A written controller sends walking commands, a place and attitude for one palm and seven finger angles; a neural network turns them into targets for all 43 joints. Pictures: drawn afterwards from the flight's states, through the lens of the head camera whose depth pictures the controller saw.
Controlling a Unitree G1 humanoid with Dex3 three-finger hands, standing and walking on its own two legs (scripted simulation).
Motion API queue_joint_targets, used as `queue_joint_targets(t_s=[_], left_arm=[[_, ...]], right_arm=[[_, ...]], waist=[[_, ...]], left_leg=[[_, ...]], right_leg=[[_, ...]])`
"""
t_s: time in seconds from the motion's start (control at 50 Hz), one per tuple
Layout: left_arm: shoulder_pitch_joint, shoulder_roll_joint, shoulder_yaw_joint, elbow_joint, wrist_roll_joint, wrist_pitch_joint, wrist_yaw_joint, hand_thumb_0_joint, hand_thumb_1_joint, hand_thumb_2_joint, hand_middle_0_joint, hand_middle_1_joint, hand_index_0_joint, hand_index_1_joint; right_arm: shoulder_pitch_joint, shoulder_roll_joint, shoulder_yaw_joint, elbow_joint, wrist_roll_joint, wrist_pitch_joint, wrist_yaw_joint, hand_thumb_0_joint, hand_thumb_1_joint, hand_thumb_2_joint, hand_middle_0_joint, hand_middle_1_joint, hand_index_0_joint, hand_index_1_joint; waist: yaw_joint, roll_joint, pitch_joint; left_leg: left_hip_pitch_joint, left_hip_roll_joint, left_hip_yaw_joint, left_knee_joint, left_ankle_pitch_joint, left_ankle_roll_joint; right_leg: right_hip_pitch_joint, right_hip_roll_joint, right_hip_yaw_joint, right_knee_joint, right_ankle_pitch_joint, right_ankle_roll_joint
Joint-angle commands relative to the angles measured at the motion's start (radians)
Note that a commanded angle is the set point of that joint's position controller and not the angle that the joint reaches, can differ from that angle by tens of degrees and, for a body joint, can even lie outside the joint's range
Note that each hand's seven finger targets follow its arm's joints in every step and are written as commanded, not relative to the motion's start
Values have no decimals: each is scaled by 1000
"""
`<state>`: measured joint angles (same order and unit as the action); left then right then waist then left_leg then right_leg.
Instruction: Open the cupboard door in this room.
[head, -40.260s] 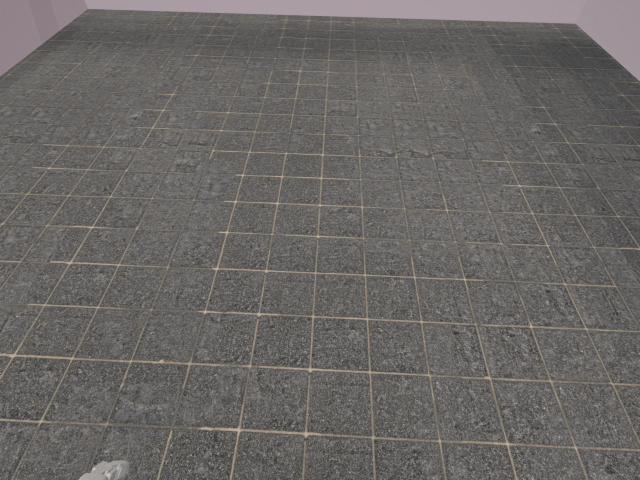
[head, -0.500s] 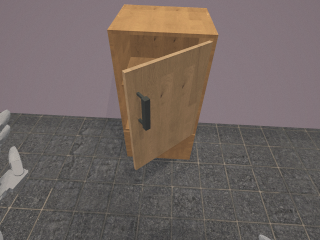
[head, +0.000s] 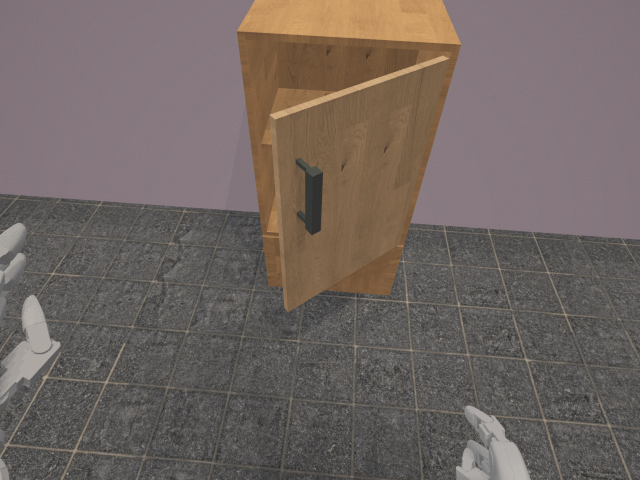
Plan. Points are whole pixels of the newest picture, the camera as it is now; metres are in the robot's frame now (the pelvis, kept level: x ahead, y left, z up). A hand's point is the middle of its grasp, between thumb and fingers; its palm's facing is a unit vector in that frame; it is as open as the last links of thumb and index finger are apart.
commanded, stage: stop stepping back and stand still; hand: left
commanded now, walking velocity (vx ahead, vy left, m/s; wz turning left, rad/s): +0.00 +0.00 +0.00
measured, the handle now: (307, 196) +0.62 +0.07 -0.03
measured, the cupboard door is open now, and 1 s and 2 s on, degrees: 41 41 41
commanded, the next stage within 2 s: let the arm hang, fingers relaxed in 0.20 s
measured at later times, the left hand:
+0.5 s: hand out of the picture +0.13 +0.23 -0.12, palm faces +0.02 -0.94 -0.34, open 7.4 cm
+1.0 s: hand out of the picture -0.07 +0.17 -0.17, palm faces +0.06 -0.97 -0.21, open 7.3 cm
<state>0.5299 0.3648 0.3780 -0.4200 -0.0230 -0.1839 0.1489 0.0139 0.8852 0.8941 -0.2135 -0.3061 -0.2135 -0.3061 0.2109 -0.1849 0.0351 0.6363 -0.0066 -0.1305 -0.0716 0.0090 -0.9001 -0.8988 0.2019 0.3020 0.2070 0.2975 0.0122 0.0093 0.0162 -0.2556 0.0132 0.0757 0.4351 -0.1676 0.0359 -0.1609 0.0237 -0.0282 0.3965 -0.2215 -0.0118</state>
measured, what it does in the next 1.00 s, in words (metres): stands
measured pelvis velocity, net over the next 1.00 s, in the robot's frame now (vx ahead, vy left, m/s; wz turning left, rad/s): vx -0.01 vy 0.00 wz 0.04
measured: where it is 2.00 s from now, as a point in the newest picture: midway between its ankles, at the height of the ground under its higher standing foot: outside the picture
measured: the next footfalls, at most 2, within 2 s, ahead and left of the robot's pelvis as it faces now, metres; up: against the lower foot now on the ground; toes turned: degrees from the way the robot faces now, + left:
none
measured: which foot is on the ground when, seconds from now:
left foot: down 0.00-1.00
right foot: down 0.00-1.00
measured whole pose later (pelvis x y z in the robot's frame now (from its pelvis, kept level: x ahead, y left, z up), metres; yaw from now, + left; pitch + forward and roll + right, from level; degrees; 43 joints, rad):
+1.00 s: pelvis -0.01 +0.00 +0.00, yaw +2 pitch -1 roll +0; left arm 0.35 0.15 0.00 1.17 0.01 0.02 0.03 0.01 0.91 0.89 -0.20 -0.30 -0.20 -0.30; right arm 0.31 -0.12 0.01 1.14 -0.02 0.03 -0.03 0.00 -0.91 -0.90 0.20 0.30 0.20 0.30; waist -0.01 0.03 0.06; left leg -0.26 -0.01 0.04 0.42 -0.13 0.04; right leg -0.18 0.00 -0.06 0.44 -0.24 -0.02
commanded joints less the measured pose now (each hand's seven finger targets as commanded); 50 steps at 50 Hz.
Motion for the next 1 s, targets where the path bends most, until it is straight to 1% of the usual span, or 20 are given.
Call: queue_joint_targets(t_s=[0.0, 0.04, 0.14, 0.26, 0.28, 0.3, 0.32, 0.34, 0.36, 0.4, 0.42, 0.5, 0.54, 0.6, 0.64, 0.68, 0.72, 0.8, 0.92, 0.98], left_arm=[[-59, 197, 123, -217, -3, -64, 23, 0, 900, 900, -200, -300, -200, -300], [-53, 202, 127, -238, -3, -66, 24, 0, 900, 900, -200, -300, -200, -300], [-2, 199, 134, -239, -8, -68, 25, 0, 900, 900, -200, -300, -200, -300], [24, 203, 140, -233, -14, -69, 24, 0, 900, 900, -200, -300, -200, -300], [-72, 16, -276, 566, 67, 76, -117, 0, 900, 900, -200, -300, -200, -300], [-70, 10, -252, 600, 53, 152, -138, 0, 900, 900, -200, -300, -200, -300], [-97, -5, -271, 626, 56, 161, -140, 0, 900, 900, -200, -300, -200, -300], [-120, 0, -275, 672, 55, 164, -141, 0, 900, 900, -200, -300, -200, -300], [-149, 16, -281, 730, 58, 166, -142, 0, 900, 900, -200, -300, -200, -300], [-211, 36, -289, 867, 59, 167, -143, 0, 900, 900, -200, -300, -200, -300], [-245, 42, -299, 938, 57, 172, -141, 0, 900, 900, -200, -300, -200, -300], [-274, 12, -340, 1196, 45, 186, -133, 0, 900, 900, -200, -300, -200, -300], [-261, 3, -348, 1291, 42, 184, -131, 0, 900, 900, -200, -300, -200, -300], [-228, -33, -344, 1393, 38, 178, -127, 0, 900, 900, -200, -300, -200, -300], [-218, -44, -352, 1441, 36, 177, -127, 0, 900, 900, -200, -300, -200, -300], [-204, -58, -356, 1478, 34, 178, -126, 0, 900, 900, -200, -300, -200, -300], [-188, -72, -358, 1508, 33, 179, -124, 0, 900, 900, -200, -300, -200, -300], [-157, -97, -363, 1545, 32, 182, -118, 0, 900, 900, -200, -300, -200, -300], [-129, -116, -359, 1561, 34, 182, -111, 0, 900, 900, -200, -300, -200, -300], [-140, -125, -356, 1557, 34, 181, -109, 0, 900, 900, -200, -300, -200, -300]], right_arm=[[-92, -138, -63, -158, -3, -51, -12, 0, -900, -900, 200, 300, 200, 300], [-95, -137, -62, -162, -3, -52, -13, 0, -900, -900, 200, 300, 200, 300], [-90, -137, -67, -165, -2, -54, -15, 0, -900, -900, 200, 300, 200, 300], [-84, -145, -72, -161, -1, -54, -16, 0, -900, -900, 200, 300, 200, 300], [-130, -317, -115, 105, 14, -79, 76, 0, -900, -900, 200, 300, 200, 300], [-46, -264, -115, 107, 18, -8, 78, 0, -900, -900, 200, 300, 200, 300], [-26, -248, -109, 111, 7, 13, 74, 0, -900, -900, 200, 300, 200, 300], [-26, -250, -98, 110, 4, 32, 71, 0, -900, -900, 200, 300, 200, 300], [-41, -255, -90, 116, -2, 47, 70, 0, -900, -900, 200, 300, 200, 300], [-64, -258, -85, 149, -13, 69, 72, 0, -900, -900, 200, 300, 200, 300], [-74, -248, -79, 165, -15, 84, 74, 0, -900, -900, 200, 300, 200, 300], [-71, -185, -50, 252, -23, 121, 71, 0, -900, -900, 200, 300, 200, 300], [-53, -169, -46, 292, -20, 129, 67, 0, -900, -900, 200, 300, 200, 300], [-8, -131, -49, 346, -19, 132, 56, 0, -900, -900, 200, 300, 200, 300], [24, -122, -51, 376, -16, 137, 52, 0, -900, -900, 200, 300, 200, 300], [53, -110, -52, 404, -14, 139, 48, 0, -900, -900, 200, 300, 200, 300], [80, -105, -54, 422, -12, 141, 43, 0, -900, -900, 200, 300, 200, 300], [123, -82, -54, 451, -12, 142, 39, 0, -900, -900, 200, 300, 200, 300], [152, -51, -55, 475, -13, 144, 39, 0, -900, -900, 200, 300, 200, 300], [160, -31, -55, 483, -16, 145, 40, 0, -900, -900, 200, 300, 200, 300]], waist=[[-15, 61, -54], [-14, 91, -58], [-13, 65, -86], [-13, 73, -109], [-56, 74, -23], [-39, 65, -111], [-33, -3, -146], [-29, -35, -150], [-22, -95, -133], [-16, -169, -105], [-18, -133, -62], [-16, 45, -11], [-16, 72, -11], [-19, 128, -25], [-23, 85, -18], [-24, 83, 2], [-23, 40, 16], [-24, 0, 36], [-18, -19, 70], [-24, -31, 88]], left_leg=[[32, 70, -129, -148, -144, -18], [21, 73, -140, -166, -151, -22], [37, 63, -119, -137, -59, -25], [66, 63, -113, -116, 47, -31], [-52, 94, -153, 46, 272, -8], [42, 108, -130, 39, 350, -19], [61, 124, -149, 55, 380, -1], [35, 133, -180, 34, 337, 21], [4, 134, -198, 13, 277, 32], [-9, 113, -195, 1, 166, 30], [-15, 99, -189, -15, 129, 21], [-20, 81, -178, -90, -18, 6], [-12, 75, -172, -106, -86, 0], [18, 71, -161, -106, -94, -2], [33, 74, -165, -103, -103, -1], [31, 79, -165, -111, -114, 1], [30, 86, -174, -120, -124, 5], [29, 86, -176, -122, -119, 9], [18, 80, -162, -117, -122, 9], [15, 71, -154, -107, -116, 6]], right_leg=[[-34, -29, 76, -93, -10, 14], [-17, -26, 62, -84, -11, 15], [6, -32, 59, -83, 66, 15], [10, -33, 52, -73, 115, 17], [-102, -109, 5, 76, 225, -12], [-112, -110, 51, 63, 159, -17], [-117, -90, 38, 85, 109, -21], [-95, -84, 35, 99, 65, -23], [-70, -79, 41, 96, 41, -26], [-70, -102, 73, 59, 36, -37], [-92, -115, 84, 43, 15, -41], [-77, -117, 104, -7, -50, -35], [-69, -121, 108, -38, -82, -36], [-59, -123, 108, -63, -58, -44], [-66, -122, 99, -79, -68, -43], [-78, -122, 91, -86, -74, -44], [-80, -115, 78, -85, -85, -43], [-92, -115, 73, -76, -90, -42], [-115, -115, 70, -76, -127, -41], [-135, -119, 78, -85, -154, -43]])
